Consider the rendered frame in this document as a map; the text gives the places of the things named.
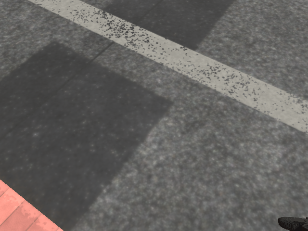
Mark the right robot hand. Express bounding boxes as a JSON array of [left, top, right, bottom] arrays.
[[278, 217, 308, 231]]

